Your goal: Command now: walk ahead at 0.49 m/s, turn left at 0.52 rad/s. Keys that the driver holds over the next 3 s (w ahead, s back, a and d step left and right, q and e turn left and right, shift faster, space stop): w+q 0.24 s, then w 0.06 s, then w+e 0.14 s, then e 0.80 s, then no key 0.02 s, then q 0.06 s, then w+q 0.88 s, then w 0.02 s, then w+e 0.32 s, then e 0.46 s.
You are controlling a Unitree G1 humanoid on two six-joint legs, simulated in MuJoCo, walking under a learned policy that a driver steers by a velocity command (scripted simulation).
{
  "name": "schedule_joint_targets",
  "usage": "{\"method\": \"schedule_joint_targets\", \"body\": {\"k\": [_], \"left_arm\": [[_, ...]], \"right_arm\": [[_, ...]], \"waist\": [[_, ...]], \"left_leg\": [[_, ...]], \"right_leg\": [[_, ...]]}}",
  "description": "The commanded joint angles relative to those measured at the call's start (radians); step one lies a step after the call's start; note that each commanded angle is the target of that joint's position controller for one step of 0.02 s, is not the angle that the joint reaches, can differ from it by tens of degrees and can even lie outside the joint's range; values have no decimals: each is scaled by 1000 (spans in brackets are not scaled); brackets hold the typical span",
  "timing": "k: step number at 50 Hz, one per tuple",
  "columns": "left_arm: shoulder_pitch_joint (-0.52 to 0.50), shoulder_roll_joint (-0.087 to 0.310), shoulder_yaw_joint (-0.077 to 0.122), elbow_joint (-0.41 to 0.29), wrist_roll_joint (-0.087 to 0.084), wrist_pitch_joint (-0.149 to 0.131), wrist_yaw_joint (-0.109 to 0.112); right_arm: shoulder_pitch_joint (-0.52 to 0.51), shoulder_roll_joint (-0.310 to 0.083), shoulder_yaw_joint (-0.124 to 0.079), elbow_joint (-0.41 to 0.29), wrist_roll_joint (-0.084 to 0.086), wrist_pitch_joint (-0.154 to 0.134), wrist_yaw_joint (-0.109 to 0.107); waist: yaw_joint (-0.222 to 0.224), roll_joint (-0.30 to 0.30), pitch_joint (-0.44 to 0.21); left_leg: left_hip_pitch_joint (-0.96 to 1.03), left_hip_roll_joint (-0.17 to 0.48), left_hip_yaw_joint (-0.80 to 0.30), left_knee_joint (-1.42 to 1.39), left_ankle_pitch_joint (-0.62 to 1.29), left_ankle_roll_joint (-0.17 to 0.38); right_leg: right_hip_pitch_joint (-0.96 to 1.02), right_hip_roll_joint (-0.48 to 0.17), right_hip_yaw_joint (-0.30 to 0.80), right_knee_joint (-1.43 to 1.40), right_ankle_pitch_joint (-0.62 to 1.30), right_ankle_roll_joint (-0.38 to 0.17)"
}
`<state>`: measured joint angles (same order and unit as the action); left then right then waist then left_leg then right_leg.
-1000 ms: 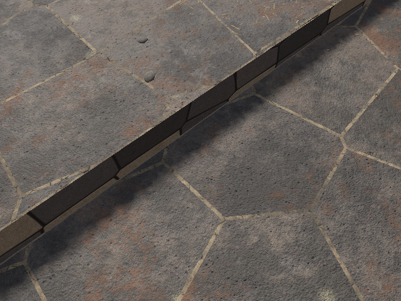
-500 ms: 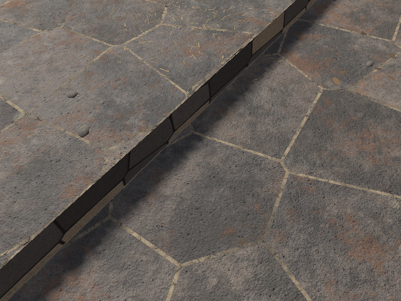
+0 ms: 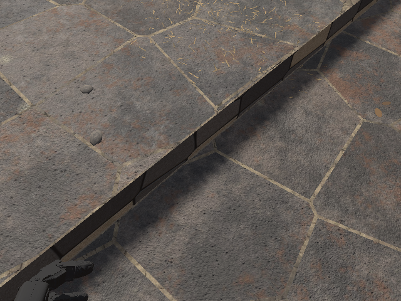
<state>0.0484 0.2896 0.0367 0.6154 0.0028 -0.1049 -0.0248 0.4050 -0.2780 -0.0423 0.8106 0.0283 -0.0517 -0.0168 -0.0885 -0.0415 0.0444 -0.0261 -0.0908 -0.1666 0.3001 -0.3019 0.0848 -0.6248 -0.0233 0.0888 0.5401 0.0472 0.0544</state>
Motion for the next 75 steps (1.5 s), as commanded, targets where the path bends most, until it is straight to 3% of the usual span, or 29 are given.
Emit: {"method": "schedule_joint_targets", "body": {"k": [1,5,6,7,8,9,10,13,19,25,26,27,28,29,32,40,45,47,48,49,50,51,54,66,67,71,73,74,75], "left_arm": [[-136,83,24,-101,-10,-27,-8],[119,167,67,-48,-6,-37,10],[289,220,80,-33,11,-31,23],[335,262,88,2,15,-20,15],[323,157,71,-10,1,-14,13],[270,121,51,3,68,16,27],[238,92,40,16,74,29,30],[237,85,28,66,37,19,25],[234,107,32,132,21,2,-1],[339,142,43,206,4,28,-6],[343,105,30,207,0,24,-3],[348,17,3,164,-12,22,1],[416,48,14,163,-11,42,22],[420,106,34,200,6,68,33],[388,72,41,221,16,95,25],[227,5,28,142,26,142,-16],[167,38,35,92,22,149,-23],[193,48,40,91,30,137,-20],[237,99,54,101,40,121,-9],[242,259,88,77,34,112,4],[337,264,101,99,4,123,8],[197,224,87,41,-9,107,18],[58,151,69,10,-27,101,49],[48,150,63,-14,11,127,57],[142,132,53,29,54,139,24],[132,107,33,57,39,148,4],[70,53,15,14,27,129,13],[8,98,24,-9,41,115,17],[10,117,33,-3,46,101,16]], "right_arm": [[34,-187,-51,-38,6,1,-18],[-27,-174,-52,-65,-9,14,-11],[-36,-119,-32,-99,-32,12,-5],[144,-17,0,-111,-8,2,1],[129,-131,-17,-85,12,2,-2],[-8,-207,-47,-66,-63,13,8],[-56,-170,-44,-87,-72,15,20],[-67,-101,-33,-94,-75,46,58],[-210,-39,6,-135,-77,31,85],[-192,-82,1,-110,-82,-6,49],[-103,-118,-10,-92,-100,-18,35],[-17,-210,-24,-104,-117,-23,17],[-4,-288,-53,-87,-77,-4,7],[-42,-202,-34,-86,-53,4,9],[-178,-75,3,-99,-46,5,-1],[-183,-96,-13,-58,-48,8,-17],[-169,-148,-40,-40,-47,28,-7],[-172,-155,-47,-33,-42,43,-9],[-120,-137,-44,-21,-51,51,-5],[-94,-57,-23,-77,-56,61,2],[-152,-92,-26,-84,-60,84,-10],[-260,-149,-47,-117,-12,67,-27],[-233,-164,-65,-83,-33,56,-57],[-244,-108,-48,-77,-23,38,-26],[-192,-67,-25,-57,-63,68,-11],[-165,-57,-9,-47,-63,64,17],[-90,-189,-31,-36,-69,45,10],[-50,-243,-56,-6,-73,45,20],[-59,-200,-50,1,-66,40,25]], "waist": [[9,139,5],[161,156,-159],[225,72,-334],[134,-283,-483],[156,-189,-416],[166,18,-239],[138,71,-145],[92,-63,-64],[79,-101,-31],[58,1,-52],[16,35,-124],[-12,206,-230],[6,335,-270],[29,191,-207],[97,173,-79],[100,192,-71],[86,186,-80],[115,126,-87],[130,-15,-119],[106,-315,-121],[181,-183,-187],[162,-162,-152],[95,-48,-112],[117,-105,-141],[130,-103,-154],[79,-70,-75],[55,196,-30],[26,245,75],[44,200,103]], "left_leg": [[-61,230,-193,-20,345,89],[-60,182,-180,291,645,27],[-211,118,-133,559,457,2],[-582,-24,-36,887,-273,-55],[-683,61,-46,1014,-264,-65],[-648,64,53,993,-143,-45],[-615,98,59,952,-87,-45],[-527,128,85,869,-69,-47],[-427,128,157,467,86,-59],[-116,73,207,150,217,-52],[21,157,133,118,236,-33],[194,442,-134,83,410,18],[163,558,-285,45,610,120],[115,502,-187,71,636,119],[-23,388,52,33,782,80],[-104,372,248,19,700,95],[-113,413,251,105,569,74],[-155,387,285,227,421,23],[-221,323,332,393,254,-34],[-491,141,396,664,-285,-117],[-525,87,216,809,-398,-119],[-595,95,127,897,-375,-138],[-607,134,84,824,-155,-149],[-388,113,97,453,-32,-187],[-345,87,170,421,-89,-151],[-102,58,203,149,-52,-51],[-70,331,-281,-129,-411,83],[-132,437,-473,-223,-450,150],[-138,421,-454,-215,-396,159]], "right_leg": [[115,50,-17,-78,34,-18],[488,20,-27,-116,-48,-118],[791,-143,128,-56,-106,-185],[1131,-399,604,-121,-265,-355],[1059,-399,686,-191,-437,-332],[813,-376,501,-200,-320,-284],[682,-328,368,-227,-181,-259],[482,-237,145,-288,3,-219],[378,-169,-10,-369,-62,-229],[385,-130,22,-146,132,-163],[351,-74,-11,3,85,-130],[205,13,-85,249,-293,-81],[123,92,-95,422,-636,-84],[110,43,-26,519,-640,-95],[115,-10,-54,530,-498,-69],[178,-13,-115,318,-335,-40],[280,3,-154,148,-362,-85],[390,23,-158,-14,-275,-114],[497,-29,-46,-134,-146,-141],[621,-326,364,-194,248,-264],[620,-371,416,-199,313,-383],[582,-321,391,-211,205,-423],[513,-211,257,-217,43,-299],[387,-134,273,-213,-204,-284],[398,-104,246,-226,-257,-270],[224,-76,243,-230,-702,-203],[75,87,11,66,-580,-122],[-5,107,-67,179,-521,-104],[1,63,-32,248,-475,-98]]}}
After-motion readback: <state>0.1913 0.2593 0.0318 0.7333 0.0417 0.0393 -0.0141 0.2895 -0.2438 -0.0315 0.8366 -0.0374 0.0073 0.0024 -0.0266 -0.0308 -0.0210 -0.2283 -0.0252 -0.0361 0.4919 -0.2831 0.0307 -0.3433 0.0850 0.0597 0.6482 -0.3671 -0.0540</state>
